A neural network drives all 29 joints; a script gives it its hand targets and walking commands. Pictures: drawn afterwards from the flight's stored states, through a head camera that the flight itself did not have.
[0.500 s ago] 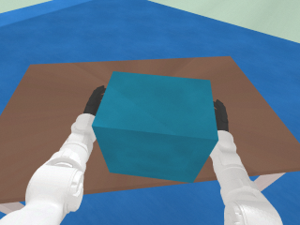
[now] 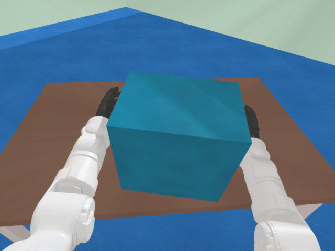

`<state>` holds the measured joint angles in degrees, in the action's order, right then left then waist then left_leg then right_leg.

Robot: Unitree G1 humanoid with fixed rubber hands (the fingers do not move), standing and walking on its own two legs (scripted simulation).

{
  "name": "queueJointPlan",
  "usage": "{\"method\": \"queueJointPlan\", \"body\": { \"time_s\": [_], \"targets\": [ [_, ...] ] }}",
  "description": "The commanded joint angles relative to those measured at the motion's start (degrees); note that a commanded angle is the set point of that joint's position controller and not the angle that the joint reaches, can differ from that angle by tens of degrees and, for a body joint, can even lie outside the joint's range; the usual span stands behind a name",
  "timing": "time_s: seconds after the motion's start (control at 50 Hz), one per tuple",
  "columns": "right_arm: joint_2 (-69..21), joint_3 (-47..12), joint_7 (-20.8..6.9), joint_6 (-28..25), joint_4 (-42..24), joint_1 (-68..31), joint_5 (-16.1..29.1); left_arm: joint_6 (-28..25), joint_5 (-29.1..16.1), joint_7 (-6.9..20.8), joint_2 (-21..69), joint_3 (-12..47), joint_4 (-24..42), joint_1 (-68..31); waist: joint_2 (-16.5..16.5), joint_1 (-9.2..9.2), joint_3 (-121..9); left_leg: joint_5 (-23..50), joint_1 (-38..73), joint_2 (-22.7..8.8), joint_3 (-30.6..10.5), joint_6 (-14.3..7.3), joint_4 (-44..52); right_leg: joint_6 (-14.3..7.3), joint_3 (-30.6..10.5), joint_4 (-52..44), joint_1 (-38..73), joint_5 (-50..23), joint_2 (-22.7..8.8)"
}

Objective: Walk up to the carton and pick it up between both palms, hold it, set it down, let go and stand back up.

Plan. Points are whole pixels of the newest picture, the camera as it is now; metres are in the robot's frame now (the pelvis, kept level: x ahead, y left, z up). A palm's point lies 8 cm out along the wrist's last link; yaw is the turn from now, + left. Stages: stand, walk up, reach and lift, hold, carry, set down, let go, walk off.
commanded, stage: reach and lift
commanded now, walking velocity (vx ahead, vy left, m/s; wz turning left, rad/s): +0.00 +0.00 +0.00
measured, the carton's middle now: (176, 139) +0.39 -0.01 +0.08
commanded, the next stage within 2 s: hold in 1.80 s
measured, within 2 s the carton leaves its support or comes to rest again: neither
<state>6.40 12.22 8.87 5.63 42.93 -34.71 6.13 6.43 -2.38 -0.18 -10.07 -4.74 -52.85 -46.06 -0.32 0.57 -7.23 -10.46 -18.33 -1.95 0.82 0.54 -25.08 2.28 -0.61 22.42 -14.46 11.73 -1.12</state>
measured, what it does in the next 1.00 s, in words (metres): stands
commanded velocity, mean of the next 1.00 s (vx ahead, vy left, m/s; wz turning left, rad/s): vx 0.00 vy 0.00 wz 0.00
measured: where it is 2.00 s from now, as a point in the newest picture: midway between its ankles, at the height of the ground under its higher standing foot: outside the picture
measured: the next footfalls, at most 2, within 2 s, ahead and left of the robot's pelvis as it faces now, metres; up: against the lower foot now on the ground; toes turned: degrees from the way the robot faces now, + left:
none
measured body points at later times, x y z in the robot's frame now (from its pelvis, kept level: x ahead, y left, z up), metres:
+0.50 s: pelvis +0.00 +0.00 +0.00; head -0.03 +0.01 +0.45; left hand +0.40 +0.17 +0.17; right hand +0.39 -0.19 +0.14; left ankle +0.02 +0.12 -0.74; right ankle +0.00 -0.14 -0.74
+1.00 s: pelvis -0.01 +0.00 +0.00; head -0.04 +0.01 +0.45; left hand +0.39 +0.18 +0.19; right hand +0.40 -0.19 +0.18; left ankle +0.02 +0.12 -0.74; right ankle +0.00 -0.14 -0.74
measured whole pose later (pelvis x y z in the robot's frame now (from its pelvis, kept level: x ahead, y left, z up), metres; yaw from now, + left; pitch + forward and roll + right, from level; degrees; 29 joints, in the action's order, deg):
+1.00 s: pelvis -0.01 +0.00 +0.00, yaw +0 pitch -1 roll -1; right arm 11.4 8.1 5.8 19.5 39.0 -41.5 11.6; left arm 33.1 6.1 -2.0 -5.9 -10.5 -23.4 -40.3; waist 1.0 0.4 -5.4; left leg -9.7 -13.1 -1.9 0.8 0.8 -23.4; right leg 2.1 -0.6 20.9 -9.3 11.0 -1.1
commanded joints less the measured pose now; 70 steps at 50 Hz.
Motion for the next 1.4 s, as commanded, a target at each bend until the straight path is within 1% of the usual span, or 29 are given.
{"method": "queueJointPlan", "body": {
  "time_s": [0.0, 0.14, 0.2, 0.22, 0.24, 0.26, 0.3, 0.34, 0.36, 0.42, 0.48, 0.52, 0.54, 0.58, 0.66, 0.7, 0.74, 0.78, 0.86, 0.9, 0.96, 0.98, 1.0, 1.06, 1.08, 1.18, 1.22, 1.24, 1.38],
  "targets": [
    [-31.60, -27.28, -9.60, -1.45, -16.53, -48.28, 4.11, 4.32, 4.18, 9.52, 39.81, 8.80, 18.22, -28.87, 2.22, -2.25, -19.36, 20.73, 20.11, 3.26, 0.93, 1.72, 5.60, -1.26, 2.64, -7.35, 8.93, -10.86, 4.56],
    [-33.97, -29.90, -9.14, -1.01, -20.60, -52.31, 5.82, 6.32, 1.67, 8.59, 42.91, 13.41, 25.33, -30.30, 0.43, -1.57, -24.99, 24.60, 23.21, 3.82, 0.12, 2.16, 3.72, -0.95, 3.11, -7.00, 9.24, -13.26, 4.88],
    [-33.21, -30.62, -9.52, 0.10, -21.25, -53.14, 6.52, 8.64, 3.50, 7.72, 42.14, 12.06, 27.33, -28.10, 0.54, -3.58, -24.26, 23.76, 24.16, 3.13, -0.21, 2.09, 4.06, -1.32, 3.15, -7.44, 8.66, -10.55, 5.02],
    [-32.84, -31.58, -9.41, -0.49, -25.46, -54.31, 8.22, 9.11, 1.29, 7.17, 44.81, 15.54, 31.46, -28.24, -0.28, -1.98, -28.97, 26.77, 26.45, 3.01, -0.80, 2.63, 3.68, -1.84, 3.50, -7.14, 8.58, -12.65, 5.53],
    [-31.57, -30.68, -9.39, 0.65, -22.45, -54.65, 7.42, 10.01, 1.77, 7.30, 43.08, 14.24, 29.07, -28.76, 0.54, -2.31, -25.97, 23.59, 24.39, 3.40, -0.51, 2.16, 3.84, -1.56, 3.00, -7.94, 8.37, -10.31, 5.20],
    [-31.69, -31.87, -9.38, 0.54, -26.61, -55.18, 7.66, 10.61, 1.54, 7.02, 43.85, 15.63, 31.99, -28.48, 1.04, -2.05, -28.13, 25.16, 25.99, 3.21, -0.76, 2.24, 3.64, -1.58, 3.47, -7.32, 8.67, -11.91, 5.68],
    [-30.70, -30.11, -9.55, 2.32, -21.73, -51.76, 7.69, 12.37, 2.92, 6.69, 42.78, 14.64, 32.33, -28.10, -0.56, -1.08, -24.82, 23.62, 25.56, 3.40, -0.71, 2.51, 4.36, -1.87, 3.16, -8.30, 7.61, -10.03, 5.30],
    [-28.69, -28.44, -10.09, 3.79, -18.40, -49.57, 7.76, 15.35, 4.92, 7.05, 40.52, 9.75, 29.36, -22.49, 0.79, -2.87, -18.81, 20.92, 24.02, 2.93, -0.29, 1.81, 5.39, -2.04, 3.10, -8.76, 7.39, -7.36, 5.15],
    [-26.63, -25.68, -10.27, 4.89, -13.00, -46.13, 6.40, 16.66, 7.24, 8.05, 37.99, 6.53, 26.17, -20.75, 1.34, -1.51, -13.16, 17.84, 21.13, 2.96, -0.03, 1.64, 7.05, -2.45, 3.50, -9.35, 8.79, -5.45, 4.89],
    [-27.80, -28.92, -11.11, 4.27, -20.60, -51.78, 9.62, 18.45, 5.83, 7.69, 41.40, 10.34, 35.16, -22.64, 1.32, -2.74, -21.72, 23.50, 25.04, 3.06, -0.40, 1.79, 5.87, -1.96, 3.21, -8.23, 10.74, -10.12, 5.30],
    [-29.51, -31.82, -10.73, 4.25, -28.46, -57.27, 11.58, 18.43, 1.89, 6.53, 43.16, 16.02, 40.55, -28.00, 1.54, -2.06, -28.34, 27.30, 27.30, 3.64, -0.60, 2.19, 3.37, -1.42, 3.13, -7.91, 10.00, -13.21, 6.12],
    [-30.49, -32.64, -10.94, 4.93, -27.44, -55.33, 12.53, 18.86, 1.63, 5.76, 43.47, 16.92, 43.86, -28.67, 0.82, -2.49, -26.86, 28.21, 27.27, 3.59, -0.90, 2.39, 3.53, -1.54, 3.13, -7.74, 9.46, -13.49, 6.16],
    [-30.03, -32.14, -10.79, 5.51, -28.00, -54.86, 12.17, 18.94, 0.84, 5.75, 43.18, 17.93, 44.84, -29.01, 0.57, -1.27, -27.62, 26.26, 26.64, 3.57, -1.07, 2.76, 3.62, -1.70, 3.08, -7.58, 9.93, -12.21, 6.19],
    [-28.46, -29.40, -11.40, 6.71, -22.52, -51.82, 11.35, 20.37, 1.98, 5.37, 42.99, 16.23, 41.55, -26.95, -1.16, -1.37, -21.84, 22.00, 26.52, 2.85, -1.38, 2.73, 5.15, -2.39, 2.90, -8.40, 6.25, -7.94, 5.67],
    [-26.33, -27.63, -11.77, 8.81, -19.64, -51.88, 10.08, 23.83, 6.01, 6.74, 39.09, 9.92, 36.26, -23.29, 3.27, -2.23, -16.93, 14.06, 22.23, 3.67, -0.30, 0.66, 7.70, -2.03, 2.75, -9.29, 9.98, -5.54, 4.95],
    [-25.08, -25.84, -12.06, 8.76, -18.44, -52.71, 11.38, 24.31, 5.06, 6.79, 41.09, 12.48, 38.89, -25.44, -0.89, -0.37, -18.56, 17.43, 23.65, 3.15, -0.78, 2.42, 7.32, -2.38, 3.15, -8.55, 9.15, -6.93, 5.42],
    [-27.79, -27.62, -12.06, 8.88, -23.23, -55.70, 12.05, 24.09, 2.94, 6.72, 41.09, 13.69, 41.98, -27.63, 2.13, -0.84, -23.16, 18.22, 24.06, 3.83, -0.68, 1.00, 6.42, -1.59, 2.81, -8.30, 10.29, -10.37, 5.19],
    [-27.23, -25.91, -11.87, 8.74, -22.75, -57.00, 11.80, 23.62, 1.53, 6.45, 42.37, 16.05, 42.11, -31.22, 0.46, 1.04, -24.20, 17.85, 24.27, 3.48, -0.87, 2.30, 5.99, -1.86, 3.03, -8.15, 9.47, -9.53, 5.38],
    [-27.30, -25.95, -12.25, 9.87, -22.11, -58.43, 12.75, 24.53, 2.90, 5.95, 41.68, 14.43, 39.75, -31.18, -0.54, -0.47, -21.56, 14.37, 22.36, 3.49, -1.32, 2.22, 6.67, -2.17, 2.59, -8.72, 7.77, -5.25, 5.38],
    [-27.47, -28.10, -12.39, 9.68, -24.53, -56.34, 13.77, 24.63, 1.28, 5.35, 43.24, 16.34, 45.33, -29.21, -1.02, -0.65, -26.77, 22.04, 26.88, 2.97, -1.29, 3.21, 5.14, -2.23, 2.86, -7.95, 8.96, -9.94, 6.03],
    [-26.61, -26.58, -12.19, 11.33, -22.48, -56.83, 12.95, 25.96, 2.23, 5.63, 40.87, 14.51, 41.24, -30.55, 0.71, -0.21, -21.27, 18.09, 23.14, 3.51, -0.99, 2.26, 5.94, -1.84, 2.52, -8.90, 8.40, -7.31, 5.78],
    [-26.91, -27.69, -12.46, 11.13, -22.80, -55.43, 14.23, 25.77, 1.43, 5.45, 42.10, 16.18, 44.93, -30.12, -1.61, -0.32, -24.29, 22.82, 26.19, 3.13, -1.28, 3.32, 4.96, -2.19, 2.70, -8.25, 8.06, -10.18, 6.07],
    [-25.53, -26.41, -12.06, 11.59, -22.13, -54.22, 13.72, 26.75, 2.78, 5.90, 42.04, 14.78, 42.06, -26.22, 0.06, 0.72, -21.41, 23.19, 25.32, 2.93, -1.99, 2.85, 5.05, -2.19, 2.73, -8.54, 8.24, -10.64, 6.07],
    [-24.54, -24.77, -11.85, 13.04, -20.11, -53.45, 13.12, 27.63, 3.01, 6.50, 40.77, 13.99, 42.67, -27.43, -1.10, 1.22, -20.07, 20.01, 24.65, 3.22, -1.59, 2.65, 6.00, -2.21, 2.31, -8.98, 8.83, -10.85, 5.56],
    [-26.01, -26.15, -12.27, 12.54, -21.32, -56.80, 14.46, 27.21, 2.47, 6.59, 41.01, 14.21, 44.96, -30.90, -0.79, 0.13, -22.92, 20.01, 25.01, 3.25, -1.61, 2.41, 5.66, -1.96, 2.08, -8.76, 8.54, -9.19, 5.61],
    [-26.98, -25.01, -12.38, 13.47, -20.68, -59.70, 13.66, 27.78, 2.36, 6.64, 40.05, 13.23, 40.81, -33.15, 0.32, -0.36, -21.09, 15.40, 22.09, 3.21, -1.09, 1.66, 6.90, -2.23, 1.99, -8.94, 8.36, -7.39, 5.55],
    [-27.46, -25.77, -12.48, 12.55, -24.64, -60.49, 14.58, 27.04, 0.45, 5.93, 41.19, 16.08, 45.08, -34.96, -0.38, 0.37, -26.27, 18.79, 23.29, 3.24, -1.72, 2.27, 5.43, -1.89, 2.44, -7.47, 9.54, -10.97, 5.83],
    [-28.28, -28.29, -12.10, 12.50, -27.95, -61.30, 15.51, 27.11, -0.19, 5.86, 41.73, 15.80, 46.78, -33.51, 0.95, -1.07, -29.36, 22.98, 25.25, 3.36, -1.21, 2.14, 4.33, -1.67, 2.35, -7.38, 11.05, -13.01, 6.23],
    [-26.60, -25.62, -11.51, 15.43, -20.97, -57.34, 14.87, 29.28, 2.39, 7.02, 39.00, 12.42, 42.05, -31.32, 1.30, 0.10, -21.65, 17.69, 22.21, 3.53, -1.27, 1.11, 6.34, -1.54, 1.80, -8.44, 10.92, -12.25, 5.41]
  ]
}}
